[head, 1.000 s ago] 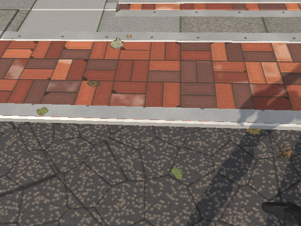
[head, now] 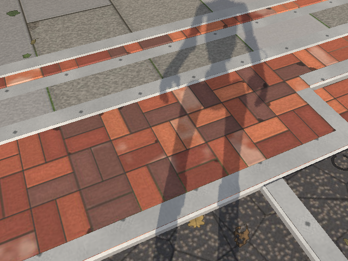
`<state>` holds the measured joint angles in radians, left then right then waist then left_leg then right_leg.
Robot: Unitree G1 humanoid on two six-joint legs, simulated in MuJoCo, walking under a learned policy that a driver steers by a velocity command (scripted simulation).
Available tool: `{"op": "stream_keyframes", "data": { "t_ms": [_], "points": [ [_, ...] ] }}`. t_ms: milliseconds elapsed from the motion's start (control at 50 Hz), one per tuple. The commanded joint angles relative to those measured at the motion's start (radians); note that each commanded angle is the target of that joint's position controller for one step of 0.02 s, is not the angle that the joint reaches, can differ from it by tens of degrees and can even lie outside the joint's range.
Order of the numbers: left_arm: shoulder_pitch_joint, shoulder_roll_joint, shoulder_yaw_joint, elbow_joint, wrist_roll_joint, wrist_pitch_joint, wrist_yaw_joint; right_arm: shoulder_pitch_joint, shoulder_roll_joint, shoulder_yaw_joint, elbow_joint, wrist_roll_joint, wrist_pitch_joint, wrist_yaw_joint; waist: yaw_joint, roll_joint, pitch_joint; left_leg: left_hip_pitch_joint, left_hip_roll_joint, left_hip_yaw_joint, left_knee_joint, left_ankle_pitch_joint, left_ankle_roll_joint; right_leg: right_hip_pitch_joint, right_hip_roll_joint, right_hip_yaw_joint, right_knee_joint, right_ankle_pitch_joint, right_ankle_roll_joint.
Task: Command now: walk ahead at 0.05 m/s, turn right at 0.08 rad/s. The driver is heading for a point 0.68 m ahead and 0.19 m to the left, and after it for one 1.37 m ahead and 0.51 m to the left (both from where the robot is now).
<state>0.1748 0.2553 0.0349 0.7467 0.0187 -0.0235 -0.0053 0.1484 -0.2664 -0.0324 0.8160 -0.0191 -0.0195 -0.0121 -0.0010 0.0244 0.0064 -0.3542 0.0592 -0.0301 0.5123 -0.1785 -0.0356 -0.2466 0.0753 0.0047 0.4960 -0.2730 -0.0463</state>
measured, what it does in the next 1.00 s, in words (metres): stands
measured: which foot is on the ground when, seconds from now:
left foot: down 0.00-1.00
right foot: down 0.00-1.00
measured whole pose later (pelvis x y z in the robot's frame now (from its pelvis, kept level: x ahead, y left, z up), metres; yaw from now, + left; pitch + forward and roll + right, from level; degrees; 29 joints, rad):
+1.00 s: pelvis +0.03 +0.03 +0.00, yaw +0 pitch -1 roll +0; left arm 0.26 0.22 0.03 1.08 -0.01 -0.01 0.04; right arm 0.17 -0.23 -0.03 1.08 0.01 0.00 -0.03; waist 0.00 0.00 0.01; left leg -0.27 -0.01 0.00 0.57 -0.34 0.03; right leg -0.15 0.00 0.03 0.54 -0.40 -0.02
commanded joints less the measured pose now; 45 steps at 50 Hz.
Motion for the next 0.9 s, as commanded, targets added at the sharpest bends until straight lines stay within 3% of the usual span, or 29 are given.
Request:
{"op": "stream_keyframes", "data": {
  "t_ms": [20, 40, 60, 100, 200, 300, 500, 880, 900],
  "points": [
    [0.131, 0.065, 0.010, -0.014, 0.015, -0.011, 0.010, -0.051, -0.139, -0.033, -0.059, 0.001, -0.008, -0.005, 0.067, 0.143, -0.132, 0.197, 0.149, -0.141, -0.076, 0.324, 0.145, -0.019, -0.072, 0.050, -0.034, -0.038, 0.018],
    [0.069, 0.094, 0.015, -0.018, 0.010, 0.000, 0.015, -0.066, -0.101, -0.025, -0.061, 0.006, -0.005, 0.004, 0.037, 0.111, -0.090, 0.142, 0.101, -0.117, -0.087, 0.187, 0.119, 0.003, -0.076, 0.049, -0.045, 0.001, 0.023],
    [0.037, 0.107, 0.020, -0.017, 0.002, 0.013, 0.021, -0.065, -0.098, -0.023, -0.057, 0.005, -0.006, 0.009, 0.020, 0.080, -0.074, 0.124, 0.071, -0.089, -0.084, 0.137, 0.093, 0.005, -0.080, 0.053, -0.039, 0.035, 0.016],
    [0.028, 0.109, 0.022, -0.017, 0.001, 0.033, 0.024, -0.049, -0.108, -0.023, -0.041, 0.006, -0.017, 0.015, 0.012, 0.070, -0.057, 0.122, 0.048, -0.064, -0.072, 0.136, 0.072, 0.012, -0.093, 0.072, -0.047, 0.090, 0.005],
    [0.033, 0.099, 0.025, 0.019, -0.007, 0.029, 0.028, -0.038, -0.103, -0.020, -0.005, 0.013, -0.021, 0.007, -0.002, 0.020, -0.079, 0.183, 0.034, -0.043, -0.026, 0.272, 0.076, 0.034, -0.103, 0.076, -0.038, 0.207, 0.011],
    [0.039, 0.093, 0.030, 0.064, -0.011, 0.033, 0.034, -0.061, -0.100, -0.020, 0.027, 0.015, -0.012, 0.004, -0.001, -0.014, -0.067, 0.192, 0.023, -0.035, -0.024, 0.270, 0.083, 0.053, -0.105, 0.073, -0.045, 0.230, 0.021],
    [0.043, 0.097, 0.031, 0.157, -0.012, 0.031, 0.044, -0.081, -0.093, -0.022, 0.106, 0.016, 0.003, -0.002, 0.000, -0.022, -0.028, 0.194, -0.001, -0.020, -0.052, 0.197, 0.078, 0.063, -0.107, 0.063, -0.075, 0.195, 0.030],
    [0.072, 0.067, 0.009, 0.293, -0.013, 0.015, 0.047, -0.046, -0.081, -0.017, 0.211, 0.016, 0.016, -0.020, -0.002, -0.022, 0.018, 0.179, -0.023, -0.013, -0.090, 0.066, 0.072, 0.023, -0.098, 0.037, -0.112, 0.081, 0.036],
    [0.095, 0.058, 0.007, 0.307, -0.014, 0.016, 0.048, -0.028, -0.073, -0.015, 0.223, 0.017, 0.018, -0.021, 0.000, -0.021, -0.001, 0.183, -0.034, -0.004, -0.094, -0.053, 0.074, 0.028, -0.088, 0.026, -0.116, -0.021, 0.032]
  ]
}}
Keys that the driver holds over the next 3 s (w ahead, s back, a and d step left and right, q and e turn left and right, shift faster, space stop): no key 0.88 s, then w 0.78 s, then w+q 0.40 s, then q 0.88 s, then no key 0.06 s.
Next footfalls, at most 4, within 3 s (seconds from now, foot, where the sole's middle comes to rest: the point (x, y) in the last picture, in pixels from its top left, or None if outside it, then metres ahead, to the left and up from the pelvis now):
1.62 right None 0.46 -0.09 -0.77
2.18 left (138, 197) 0.74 0.18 -0.73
2.66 right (183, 175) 0.85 -0.01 -0.73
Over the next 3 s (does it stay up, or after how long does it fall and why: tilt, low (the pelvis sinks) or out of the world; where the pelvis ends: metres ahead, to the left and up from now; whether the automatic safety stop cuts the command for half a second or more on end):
stays up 0.71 0.06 0.05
